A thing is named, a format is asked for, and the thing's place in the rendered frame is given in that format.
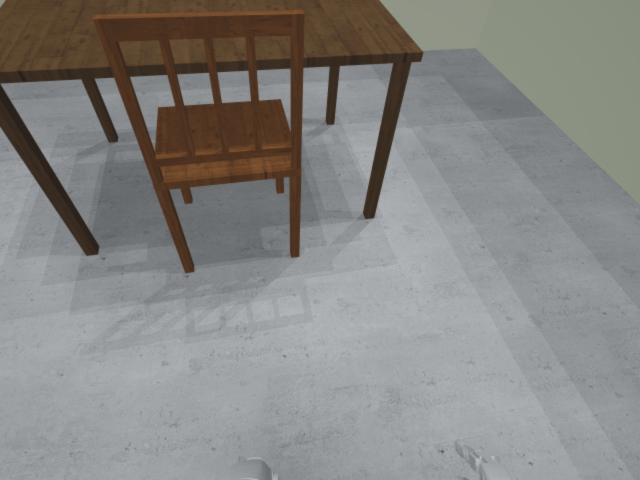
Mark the right robot hand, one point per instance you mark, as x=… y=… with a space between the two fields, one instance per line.
x=481 y=461

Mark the robot left thigh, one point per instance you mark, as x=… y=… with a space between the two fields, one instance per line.
x=249 y=470

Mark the table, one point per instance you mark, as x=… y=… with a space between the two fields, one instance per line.
x=53 y=40

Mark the chair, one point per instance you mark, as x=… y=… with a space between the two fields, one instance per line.
x=220 y=143

